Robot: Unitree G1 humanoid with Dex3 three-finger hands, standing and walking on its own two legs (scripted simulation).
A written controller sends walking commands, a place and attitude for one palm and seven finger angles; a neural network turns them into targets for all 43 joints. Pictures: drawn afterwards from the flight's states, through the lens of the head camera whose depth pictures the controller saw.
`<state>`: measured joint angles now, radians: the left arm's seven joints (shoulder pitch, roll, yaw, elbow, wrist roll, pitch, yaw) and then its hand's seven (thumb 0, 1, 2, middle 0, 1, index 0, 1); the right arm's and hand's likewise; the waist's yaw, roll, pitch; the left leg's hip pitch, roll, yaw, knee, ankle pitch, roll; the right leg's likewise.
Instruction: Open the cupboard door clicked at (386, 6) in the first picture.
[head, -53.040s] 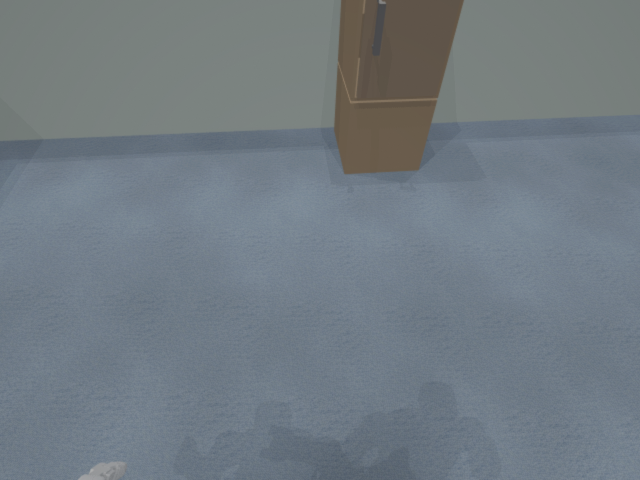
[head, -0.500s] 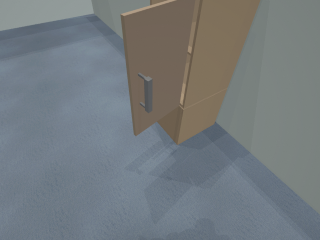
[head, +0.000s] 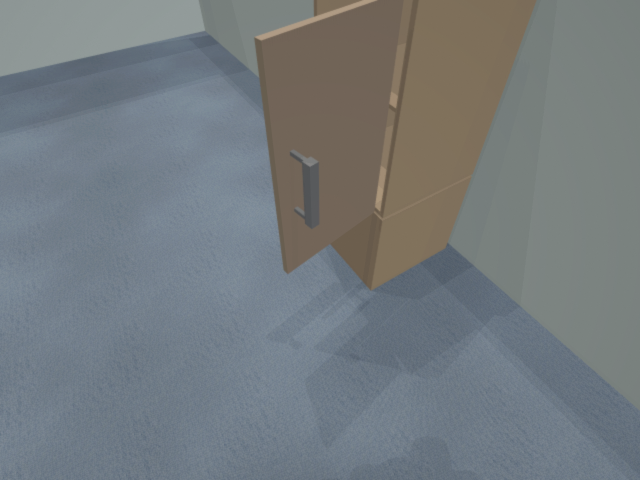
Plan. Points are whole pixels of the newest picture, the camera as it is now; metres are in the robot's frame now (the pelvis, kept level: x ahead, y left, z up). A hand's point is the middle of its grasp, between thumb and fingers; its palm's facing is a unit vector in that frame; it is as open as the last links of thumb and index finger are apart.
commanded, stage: let the arm hang, fingers relaxed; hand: left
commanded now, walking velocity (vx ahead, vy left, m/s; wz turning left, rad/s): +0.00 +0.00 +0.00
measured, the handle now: (304, 190) +0.67 +0.08 -0.06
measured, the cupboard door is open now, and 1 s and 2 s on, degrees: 100 100 100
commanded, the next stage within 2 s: look to check the result in 0.32 s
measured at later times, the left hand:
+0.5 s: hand out of the picture +0.06 +0.21 -0.17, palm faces -0.02 -0.96 -0.27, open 7.4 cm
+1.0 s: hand out of the picture +0.08 +0.22 -0.16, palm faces -0.02 -0.95 -0.30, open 7.4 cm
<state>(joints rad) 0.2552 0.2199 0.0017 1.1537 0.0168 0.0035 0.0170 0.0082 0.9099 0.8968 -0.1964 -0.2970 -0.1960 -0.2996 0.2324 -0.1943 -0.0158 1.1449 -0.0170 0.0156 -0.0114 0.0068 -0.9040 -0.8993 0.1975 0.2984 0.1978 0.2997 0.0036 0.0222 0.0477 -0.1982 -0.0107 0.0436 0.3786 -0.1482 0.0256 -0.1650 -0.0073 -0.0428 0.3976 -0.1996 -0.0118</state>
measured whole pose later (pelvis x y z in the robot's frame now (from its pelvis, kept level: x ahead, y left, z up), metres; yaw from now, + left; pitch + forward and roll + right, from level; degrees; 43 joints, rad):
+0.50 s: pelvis +0.01 -0.01 +0.00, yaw +0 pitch -2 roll +0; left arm 0.17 0.25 0.01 1.14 0.02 -0.01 0.01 0.01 0.91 0.90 -0.20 -0.30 -0.20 -0.30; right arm 0.18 -0.24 -0.02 1.15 -0.02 0.01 -0.01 0.01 -0.90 -0.90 0.20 0.30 0.20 0.30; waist -0.01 0.01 0.06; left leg -0.16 0.00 0.04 0.34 -0.14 0.01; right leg -0.12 0.01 -0.04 0.34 -0.19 -0.02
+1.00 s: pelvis +0.02 -0.01 +0.00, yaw +0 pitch -1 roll +0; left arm 0.14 0.28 0.01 1.15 0.01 -0.02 0.01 0.01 0.90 0.90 -0.20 -0.30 -0.20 -0.30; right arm 0.12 -0.28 -0.02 1.15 -0.02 0.00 -0.01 0.01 -0.90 -0.90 0.20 0.30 0.20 0.30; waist 0.00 0.01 0.06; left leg -0.14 0.01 0.04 0.31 -0.15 0.01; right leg -0.09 0.01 -0.05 0.31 -0.19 -0.03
